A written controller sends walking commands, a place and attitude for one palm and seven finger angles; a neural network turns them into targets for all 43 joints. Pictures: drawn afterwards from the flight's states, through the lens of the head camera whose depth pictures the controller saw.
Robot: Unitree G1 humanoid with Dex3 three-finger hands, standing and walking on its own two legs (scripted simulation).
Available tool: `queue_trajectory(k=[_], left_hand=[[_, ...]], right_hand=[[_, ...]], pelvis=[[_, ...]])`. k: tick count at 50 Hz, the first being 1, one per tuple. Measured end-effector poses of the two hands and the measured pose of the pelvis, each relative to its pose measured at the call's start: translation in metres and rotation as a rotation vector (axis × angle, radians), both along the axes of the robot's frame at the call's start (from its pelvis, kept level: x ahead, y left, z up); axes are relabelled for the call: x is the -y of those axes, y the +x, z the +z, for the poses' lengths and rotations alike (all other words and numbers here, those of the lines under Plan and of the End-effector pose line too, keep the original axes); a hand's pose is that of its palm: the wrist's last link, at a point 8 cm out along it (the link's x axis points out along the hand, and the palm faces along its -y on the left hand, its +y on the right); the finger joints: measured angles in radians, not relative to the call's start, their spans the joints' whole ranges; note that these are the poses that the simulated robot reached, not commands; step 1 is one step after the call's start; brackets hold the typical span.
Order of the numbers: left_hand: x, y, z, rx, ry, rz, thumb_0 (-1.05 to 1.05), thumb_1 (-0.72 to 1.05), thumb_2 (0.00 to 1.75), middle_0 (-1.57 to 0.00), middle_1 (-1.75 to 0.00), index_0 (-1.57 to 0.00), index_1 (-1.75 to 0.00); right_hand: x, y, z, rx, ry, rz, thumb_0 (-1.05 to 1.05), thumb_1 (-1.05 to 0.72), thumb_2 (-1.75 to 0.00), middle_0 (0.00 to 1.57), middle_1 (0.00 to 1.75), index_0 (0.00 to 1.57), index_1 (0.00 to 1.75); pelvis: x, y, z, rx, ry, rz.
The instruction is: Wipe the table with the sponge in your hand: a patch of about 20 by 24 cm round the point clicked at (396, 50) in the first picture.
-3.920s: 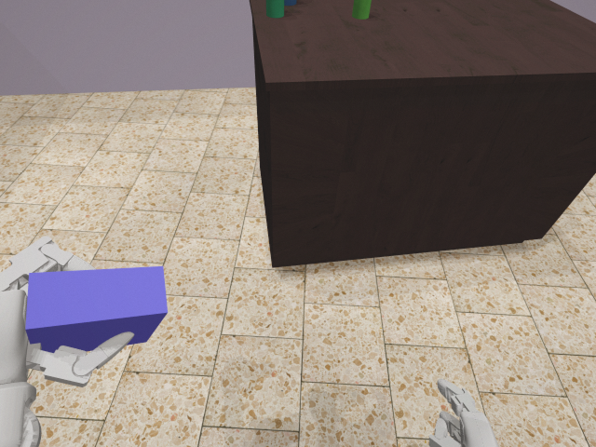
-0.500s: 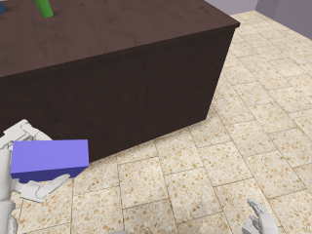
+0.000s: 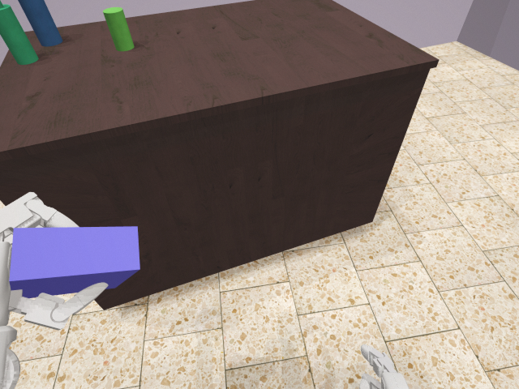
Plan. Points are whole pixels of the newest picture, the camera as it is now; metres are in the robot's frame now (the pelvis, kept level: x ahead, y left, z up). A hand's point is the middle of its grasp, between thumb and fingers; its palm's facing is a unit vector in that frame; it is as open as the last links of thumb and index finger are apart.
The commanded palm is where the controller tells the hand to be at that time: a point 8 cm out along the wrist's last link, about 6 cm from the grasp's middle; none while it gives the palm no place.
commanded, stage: take the last steps up to it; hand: left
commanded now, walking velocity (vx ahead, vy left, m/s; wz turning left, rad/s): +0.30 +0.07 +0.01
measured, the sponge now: (91, 262) +0.22 +0.21 +0.17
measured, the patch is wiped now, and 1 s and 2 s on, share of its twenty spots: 0.00 0.00 0.00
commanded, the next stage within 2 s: come to a stop and stand still in 1.70 s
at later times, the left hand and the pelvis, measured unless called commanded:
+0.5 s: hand (60, 191) +0.31 +0.29 +0.18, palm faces +0.43 -0.80 -0.41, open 9.4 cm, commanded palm +0.25 +0.32 +0.18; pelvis +0.09 +0.04 +0.00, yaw -1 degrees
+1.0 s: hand (114, 160) +0.40 +0.26 +0.16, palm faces +0.37 -0.81 -0.45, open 9.4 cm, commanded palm +0.34 +0.31 +0.18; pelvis +0.18 +0.03 +0.01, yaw +0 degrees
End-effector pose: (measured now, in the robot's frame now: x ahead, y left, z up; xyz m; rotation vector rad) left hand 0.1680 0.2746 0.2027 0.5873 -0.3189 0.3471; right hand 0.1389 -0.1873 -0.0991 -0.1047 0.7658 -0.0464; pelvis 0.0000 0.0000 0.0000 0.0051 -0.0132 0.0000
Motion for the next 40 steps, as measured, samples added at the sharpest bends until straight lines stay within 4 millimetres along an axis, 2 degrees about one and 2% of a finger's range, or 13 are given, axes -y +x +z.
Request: queue_trajectory(k=[3,5,10,15,20,25,28,31,35,40], left_hand=[[0.001,0.011,-0.008,-0.020,0.001,0.030,-0.01,-0.44,1.01,-0.82,-1.35,-0.82,-1.35],[0.000,0.018,-0.014,-0.035,-0.039,0.041,-0.01,-0.44,1.01,-0.82,-1.35,-0.82,-1.35],[0.002,0.034,-0.026,-0.100,-0.089,0.030,-0.01,-0.44,1.01,-0.83,-1.35,-0.82,-1.35],[-0.002,0.052,-0.016,-0.078,-0.062,-0.028,-0.01,-0.44,1.01,-0.83,-1.35,-0.82,-1.35],[-0.027,0.073,-0.003,0.051,-0.024,-0.057,-0.01,-0.44,1.01,-0.83,-1.35,-0.82,-1.35],[-0.056,0.105,-0.008,0.087,-0.041,-0.014,-0.01,-0.44,1.01,-0.83,-1.35,-0.83,-1.35],[-0.058,0.119,-0.011,0.051,-0.071,0.001,-0.01,-0.44,1.01,-0.83,-1.35,-0.83,-1.35],[-0.046,0.126,-0.010,0.016,-0.083,-0.023,-0.01,-0.44,1.01,-0.83,-1.35,-0.83,-1.35],[-0.028,0.133,-0.005,-0.024,-0.041,-0.050,-0.01,-0.44,1.01,-0.83,-1.35,-0.83,-1.35],[-0.020,0.149,-0.006,-0.027,0.023,-0.003,-0.01,-0.44,1.01,-0.83,-1.34,-0.83,-1.35]], right_hand=[[0.018,0.011,-0.012,-0.030,-0.022,-0.003,0.01,-0.90,-0.90,0.21,0.30,0.21,0.30],[0.032,0.017,-0.010,-0.056,-0.052,-0.009,0.01,-0.90,-0.90,0.21,0.30,0.21,0.30],[0.064,0.032,0.011,-0.068,-0.144,-0.051,0.01,-0.91,-0.90,0.21,0.30,0.20,0.30],[0.074,0.050,0.031,-0.054,-0.230,-0.073,0.01,-0.91,-0.90,0.20,0.30,0.20,0.30],[0.056,0.077,0.034,0.011,-0.268,-0.109,0.01,-0.91,-0.90,0.20,0.30,0.20,0.30],[0.011,0.100,0.028,0.039,-0.166,-0.120,0.01,-0.91,-0.90,0.20,0.30,0.20,0.30],[-0.015,0.109,0.026,0.037,-0.093,-0.085,0.01,-0.91,-0.90,0.20,0.30,0.20,0.30],[-0.032,0.116,0.022,0.025,-0.041,-0.052,0.01,-0.91,-0.90,0.20,0.30,0.20,0.30],[-0.037,0.125,0.010,-0.006,-0.005,-0.023,0.01,-0.90,-0.90,0.21,0.30,0.20,0.30],[-0.013,0.145,-0.014,-0.050,-0.012,-0.018,0.01,-0.90,-0.90,0.21,0.30,0.21,0.30]], pelvis=[[0.005,0.006,-0.006,0.003,-0.014,0.013],[0.006,0.011,-0.004,0.005,-0.003,0.015],[0.003,0.026,0.007,-0.007,0.019,0.013],[-0.008,0.044,0.010,-0.011,0.029,0.012],[-0.034,0.072,-0.004,0.003,0.001,-0.006],[-0.044,0.089,-0.004,0.012,0.004,-0.016],[-0.045,0.098,0.001,0.001,-0.008,-0.018],[-0.045,0.108,0.005,-0.008,-0.013,-0.021],[-0.038,0.124,0.004,-0.013,-0.008,-0.020],[-0.023,0.143,-0.008,-0.001,-0.008,-0.007]])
